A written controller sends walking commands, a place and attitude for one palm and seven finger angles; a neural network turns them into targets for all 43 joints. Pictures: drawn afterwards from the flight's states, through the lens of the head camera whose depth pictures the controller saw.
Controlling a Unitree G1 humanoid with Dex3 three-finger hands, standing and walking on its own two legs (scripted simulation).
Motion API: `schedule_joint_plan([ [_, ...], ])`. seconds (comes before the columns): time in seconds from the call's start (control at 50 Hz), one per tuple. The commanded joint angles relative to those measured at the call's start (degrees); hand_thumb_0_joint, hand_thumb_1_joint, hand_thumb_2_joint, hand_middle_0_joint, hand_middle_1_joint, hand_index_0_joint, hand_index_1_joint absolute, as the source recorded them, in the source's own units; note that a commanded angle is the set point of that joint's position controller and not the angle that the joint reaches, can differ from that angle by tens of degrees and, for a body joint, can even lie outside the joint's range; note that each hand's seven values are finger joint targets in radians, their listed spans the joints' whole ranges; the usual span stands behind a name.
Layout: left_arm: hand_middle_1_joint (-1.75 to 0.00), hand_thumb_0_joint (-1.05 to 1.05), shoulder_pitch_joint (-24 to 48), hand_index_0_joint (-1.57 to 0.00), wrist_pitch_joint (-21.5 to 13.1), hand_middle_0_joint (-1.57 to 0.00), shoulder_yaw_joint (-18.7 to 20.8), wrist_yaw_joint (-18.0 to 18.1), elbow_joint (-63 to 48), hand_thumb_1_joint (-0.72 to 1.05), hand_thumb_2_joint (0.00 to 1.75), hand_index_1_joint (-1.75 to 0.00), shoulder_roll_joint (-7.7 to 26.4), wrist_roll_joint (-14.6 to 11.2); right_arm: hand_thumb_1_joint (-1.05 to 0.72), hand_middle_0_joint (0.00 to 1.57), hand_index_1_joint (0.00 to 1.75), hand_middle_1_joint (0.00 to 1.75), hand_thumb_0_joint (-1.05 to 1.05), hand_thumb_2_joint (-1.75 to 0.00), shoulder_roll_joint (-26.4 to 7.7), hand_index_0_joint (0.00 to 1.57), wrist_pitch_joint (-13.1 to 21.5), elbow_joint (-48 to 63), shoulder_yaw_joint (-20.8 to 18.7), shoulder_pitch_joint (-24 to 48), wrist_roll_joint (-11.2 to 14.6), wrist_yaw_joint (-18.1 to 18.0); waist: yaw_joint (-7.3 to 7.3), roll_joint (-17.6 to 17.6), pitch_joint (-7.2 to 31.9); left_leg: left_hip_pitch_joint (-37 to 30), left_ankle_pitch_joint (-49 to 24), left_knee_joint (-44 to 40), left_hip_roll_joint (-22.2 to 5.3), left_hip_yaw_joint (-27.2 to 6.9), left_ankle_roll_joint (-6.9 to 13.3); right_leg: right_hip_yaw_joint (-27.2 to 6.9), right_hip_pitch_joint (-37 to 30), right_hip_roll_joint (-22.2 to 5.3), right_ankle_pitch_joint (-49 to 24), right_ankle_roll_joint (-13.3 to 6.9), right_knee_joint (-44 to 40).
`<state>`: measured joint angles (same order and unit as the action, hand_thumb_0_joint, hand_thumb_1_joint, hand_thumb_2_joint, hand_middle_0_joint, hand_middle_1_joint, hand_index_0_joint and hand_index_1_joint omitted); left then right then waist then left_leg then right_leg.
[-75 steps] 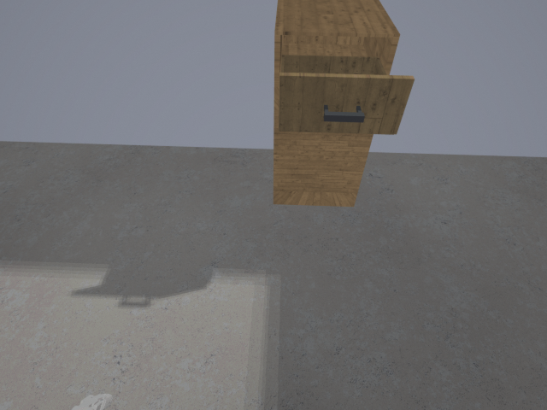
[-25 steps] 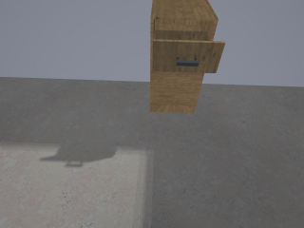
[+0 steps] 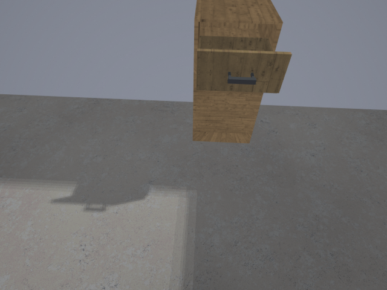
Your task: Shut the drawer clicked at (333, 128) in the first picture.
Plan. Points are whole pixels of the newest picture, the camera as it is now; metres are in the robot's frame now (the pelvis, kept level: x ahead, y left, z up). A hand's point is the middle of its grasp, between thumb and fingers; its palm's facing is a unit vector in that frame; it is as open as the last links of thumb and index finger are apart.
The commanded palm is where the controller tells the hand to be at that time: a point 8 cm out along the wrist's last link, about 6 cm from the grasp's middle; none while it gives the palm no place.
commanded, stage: walk to a spot facing it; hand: left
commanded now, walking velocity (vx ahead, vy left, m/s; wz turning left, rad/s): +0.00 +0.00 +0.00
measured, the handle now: (241, 77) +0.90 -0.13 -0.04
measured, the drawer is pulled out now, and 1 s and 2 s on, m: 0.30 0.30 0.30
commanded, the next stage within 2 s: none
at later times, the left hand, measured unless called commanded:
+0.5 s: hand out of the picture +0.06 +0.18 -0.18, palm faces -0.15 -0.95 -0.28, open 7.4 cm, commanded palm none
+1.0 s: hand out of the picture +0.10 +0.21 -0.18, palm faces -0.33 -0.92 -0.20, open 7.4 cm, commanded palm none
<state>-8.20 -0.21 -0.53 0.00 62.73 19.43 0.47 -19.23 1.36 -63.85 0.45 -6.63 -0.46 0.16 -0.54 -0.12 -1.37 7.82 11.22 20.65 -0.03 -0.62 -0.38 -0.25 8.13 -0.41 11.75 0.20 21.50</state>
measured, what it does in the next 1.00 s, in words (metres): steps on the spot, turning right: left foot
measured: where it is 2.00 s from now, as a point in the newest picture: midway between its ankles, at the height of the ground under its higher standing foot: outside the picture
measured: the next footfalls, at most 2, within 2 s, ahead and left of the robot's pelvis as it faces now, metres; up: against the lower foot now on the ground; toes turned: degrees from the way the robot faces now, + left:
left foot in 0.98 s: +0.07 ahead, +0.11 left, +0.00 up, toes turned -26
right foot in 1.58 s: +0.17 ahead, -0.24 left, +0.00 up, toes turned -55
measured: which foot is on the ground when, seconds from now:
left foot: down 0.00-0.46, up 0.48-0.96, down 0.98-1.00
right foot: down 0.00-0.98, up 1.00-1.00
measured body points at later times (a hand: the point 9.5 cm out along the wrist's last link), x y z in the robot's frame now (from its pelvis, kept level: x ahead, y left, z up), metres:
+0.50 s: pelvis -0.02 -0.02 -0.03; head +0.00 -0.05 +0.42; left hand +0.06 +0.22 -0.16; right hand +0.01 -0.29 -0.19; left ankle -0.01 +0.12 -0.73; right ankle -0.01 -0.11 -0.75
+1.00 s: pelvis +0.00 +0.03 -0.01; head +0.01 +0.05 +0.44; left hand +0.12 +0.26 -0.17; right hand -0.01 -0.26 -0.12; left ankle +0.03 +0.13 -0.75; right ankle -0.01 -0.10 -0.74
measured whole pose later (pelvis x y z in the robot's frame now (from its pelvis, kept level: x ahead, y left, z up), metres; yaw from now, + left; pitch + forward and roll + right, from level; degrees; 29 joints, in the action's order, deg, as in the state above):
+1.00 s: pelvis +0.00 +0.03 -0.01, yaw -26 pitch +1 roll -1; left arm -19.4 2.2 4.3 -0.8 53.4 13.5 1.0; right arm -12.7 1.7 -51.3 -2.9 -10.8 -0.8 -0.5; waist -3.0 1.9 1.5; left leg 13.3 17.4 28.5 0.2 0.1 0.3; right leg -12.3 20.5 7.6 15.8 -1.1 31.6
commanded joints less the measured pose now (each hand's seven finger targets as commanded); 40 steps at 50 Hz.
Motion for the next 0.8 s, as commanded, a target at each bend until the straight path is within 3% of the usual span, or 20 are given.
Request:
schedule_joint_plan([
  [0.0,-0.3,0.0,1.8,-0.2,-1.6,-0.2,2.6,0.6,-3.6,0.9,0.9,-0.3,11.9,0.2,-0.9,0.2,0.3,0.3,0.0,-0.9,-11.7,0.2,1.0,3.5,-2.4,2.6,0.1,-1.1,0.32,0.3,3.6,-1.1,-9.7,-3.1,-6.8,-5.4,1.7,-5.5,-0.7,-6.7,-9.0,-1.7,-3.6],
  [0.06,-0.3,0.0,2.3,-0.2,-1.4,-0.2,2.9,0.5,-4.0,0.9,0.9,-0.3,12.3,0.2,-0.9,0.2,0.3,0.3,0.0,-0.9,-12.4,0.2,1.0,3.7,-2.7,2.5,-0.1,-1.3,0.51,0.4,3.0,-2.2,-9.5,-2.6,-7.2,-4.3,1.5,-6.4,0.6,-6.2,-10.3,-1.9,-3.3],
  [0.14,-0.3,0.0,-1.7,-0.2,0.8,-0.2,2.3,0.7,-4.6,0.9,0.9,-0.3,6.2,0.3,-0.9,0.2,0.3,0.3,0.0,-0.9,-5.3,0.2,-0.3,4.3,-2.1,-1.8,-0.1,-1.8,0.73,0.7,3.0,-2.2,-9.5,1.6,-7.6,-0.7,0.4,-7.8,3.8,-5.8,-14.7,-1.3,1.2],
  [0.18,-0.3,0.0,-2.4,-0.2,1.5,-0.2,2.8,0.6,-5.9,0.9,0.9,-0.3,6.3,0.5,-0.9,0.2,0.3,0.3,0.0,-0.9,-5.7,0.2,-0.9,5.9,-2.8,-2.8,-0.1,-2.0,0.83,1.3,2.4,-1.7,-7.9,2.9,-8.2,-0.2,0.6,-8.3,6.3,-4.9,-14.0,-1.4,3.5],
  [0.26,-0.3,0.0,-3.6,-0.2,2.1,-0.2,3.7,0.1,-8.9,0.9,0.9,-0.3,5.5,0.6,-0.9,0.2,0.3,0.3,0.0,-0.9,-6.8,0.2,-1.3,8.8,-4.2,-2.6,-0.3,-2.2,0.52,-2.4,2.4,-1.1,-6.5,3.7,-11.3,-0.9,2.1,-7.7,10.6,-2.3,-12.1,-1.1,10.3],
  [0.3,-0.3,0.0,-4.2,-0.2,2.3,-0.2,3.9,-0.1,-9.9,0.9,0.9,-0.3,4.4,0.6,-0.9,0.2,0.3,0.3,0.0,-0.9,-7.2,0.2,-1.3,10.0,-4.8,-2.6,-0.3,-2.3,0.42,-5.9,2.3,-0.2,-8.1,2.4,-14.7,-2.7,4.2,-5.2,12.4,-0.3,-6.6,-0.4,17.1],
  [0.34,-0.3,0.0,-5.2,-0.2,2.7,-0.2,4.2,-0.4,-11.1,0.9,0.9,-0.3,2.4,0.7,-0.9,0.2,0.3,0.3,0.0,-0.9,-7.3,0.2,-1.0,11.0,-5.4,-1.7,-0.4,-2.2,-0.33,-10.5,1.8,0.5,-13.9,1.2,-19.5,-4.0,8.0,-0.8,14.0,0.6,11.9,0.6,24.8],
  [0.36,-0.3,0.0,-6.5,-0.2,2.8,-0.2,4.5,-0.6,-11.2,0.9,0.9,-0.3,2.0,0.6,-0.9,0.2,0.3,0.3,0.0,-0.9,-7.2,0.2,-1.1,11.8,-5.6,-0.5,-0.5,-2.1,-1.07,-11.0,1.7,2.5,-14.7,2.2,-20.4,-2.7,8.5,-0.6,12.2,-0.6,14.5,0.6,25.4],
  [0.38,-0.3,0.0,-8.2,-0.2,2.8,-0.2,4.7,-0.7,-11.2,0.9,0.9,-0.3,2.0,0.6,-0.9,0.2,0.3,0.3,0.0,-0.9,-6.8,0.2,-1.2,12.6,-5.7,0.3,-0.5,-2.0,-1.94,-9.4,1.7,5.3,-13.5,4.5,-20.3,-1.4,7.9,-0.9,9.1,-1.5,13.6,0.3,23.4],
  [0.4,-0.3,0.0,-11.0,-0.2,2.6,-0.2,5.1,-0.8,-10.8,0.9,0.9,-0.3,1.8,0.8,-0.9,0.2,0.3,0.3,0.0,-0.9,-6.5,0.2,-1.4,13.0,-5.8,1.7,-0.6,-2.0,-3.75,-7.5,1.1,9.2,-10.2,9.8,-18.3,1.6,5.8,-0.8,4.8,-1.7,8.6,0.0,17.9],
  [0.42,-0.3,0.0,-13.8,-0.2,2.0,-0.2,5.8,-0.7,-10.4,0.9,0.9,-0.3,4.0,1.2,-0.9,0.2,0.3,0.3,0.0,-0.9,-4.7,0.2,-1.9,13.6,-5.6,2.1,-0.4,-1.8,-5.19,1.4,0.7,14.2,-1.2,21.8,-12.3,6.4,1.3,-6.5,1.4,-4.4,-2.3,-1.2,7.4],
  [0.44,-0.3,0.0,-14.8,-0.2,1.1,-0.2,7.0,0.3,-10.9,0.9,0.9,-0.3,10.4,1.8,-0.9,0.2,0.3,0.3,0.0,-0.9,0.6,0.2,-2.3,15.6,-4.7,0.8,0.0,-1.5,-4.6,21.6,-0.1,26.5,21.9,38.6,-1.9,8.8,-3.1,-31.7,0.3,-18.8,-12.5,-5.5,-4.2],
  [0.46,-0.3,0.0,-15.7,-0.2,1.5,-0.2,6.8,0.9,-11.3,0.9,0.9,-0.3,10.1,0.8,-0.9,0.2,0.3,0.3,0.0,-0.9,-1.1,0.2,-2.8,16.1,-5.0,2.4,-0.1,-1.8,-4.98,15.8,0.6,24.5,22.7,44.2,-1.9,-0.3,-2.1,-33.6,4.1,-20.1,-11.8,-8.4,-7.1],
  [0.48,-0.3,0.0,-12.7,-0.2,1.4,-0.2,6.9,1.3,-11.8,0.9,0.9,-0.3,8.6,0.7,-0.9,0.2,0.3,0.3,0.0,-0.9,-1.5,0.2,-3.1,15.6,-5.4,1.4,-0.1,-1.7,-3.22,16.2,-0.5,24.5,19.0,45.8,-2.9,-1.8,-1.7,-31.2,5.6,-17.1,-7.4,-7.3,-8.0],
  [0.5,-0.3,0.0,-9.7,-0.2,1.5,-0.2,6.8,1.2,-12.7,0.9,0.9,-0.3,6.8,0.6,-0.9,0.2,0.3,0.3,0.0,-0.9,-1.6,0.2,-2.9,14.7,-5.5,1.3,0.0,-1.7,-2.15,11.3,-2.1,25.3,15.2,47.6,-3.7,-2.6,-1.7,-29.7,7.0,-15.5,-2.7,-7.5,-7.3],
  [0.54,-0.3,0.0,-7.2,-0.2,1.0,-0.2,6.1,0.8,-13.9,0.9,0.9,-0.3,4.4,0.3,-0.9,0.2,0.3,0.3,0.0,-0.9,-1.1,0.2,-2.6,13.4,-5.6,-0.8,-0.4,-1.3,-0.5,6.1,0.5,23.9,8.9,46.8,-4.2,-2.0,-2.5,-23.6,5.0,-11.5,-4.7,-7.6,-5.1],
  [0.58,-0.3,0.0,-8.8,-0.2,0.6,-0.2,6.2,0.9,-13.8,0.9,0.9,-0.3,3.7,0.3,-0.9,0.2,0.3,0.3,0.0,-0.9,-0.4,0.2,-2.7,13.1,-5.6,-1.8,-0.5,-1.3,-0.68,4.9,3.7,23.2,7.1,45.0,-3.8,-1.6,-3.1,-21.9,2.1,-9.8,-6.6,-7.2,-3.9],
  [0.66,-0.3,0.0,-11.8,-0.2,0.3,-0.2,6.6,0.5,-13.0,0.9,0.9,-0.3,3.0,0.3,-0.9,0.2,0.3,0.3,0.0,-0.9,-0.4,0.2,-2.5,13.8,-5.5,-1.5,-1.2,-1.2,-1.77,5.9,5.0,26.5,6.1,43.3,-3.6,-1.6,-3.7,-25.2,-1.7,-8.5,9.9,-6.9,-7.7],
  [0.72,-0.3,0.0,-13.3,-0.2,-0.3,-0.2,6.7,0.2,-12.5,0.9,0.9,-0.3,3.0,0.6,-0.9,0.2,0.3,0.3,0.0,-0.9,-0.3,0.2,-1.8,15.2,-5.5,0.5,-1.3,-0.9,-2.45,6.7,3.0,27.6,7.7,39.8,-3.8,-1.5,-3.8,-28.5,-0.9,-9.0,16.6,-9.1,-9.6],
  [0.78,-0.3,0.0,-13.5,-0.2,-0.6,-0.2,6.9,0.2,-12.6,0.9,0.9,-0.3,3.6,1.0,-0.9,0.2,0.3,0.3,0.0,-0.9,0.1,0.2,-1.2,16.4,-5.4,1.5,-1.1,-0.5,-3.09,8.4,2.2,24.4,11.2,31.8,-3.0,-0.8,-3.5,-30.1,1.6,-8.7,20.5,-10.9,-10.6],
])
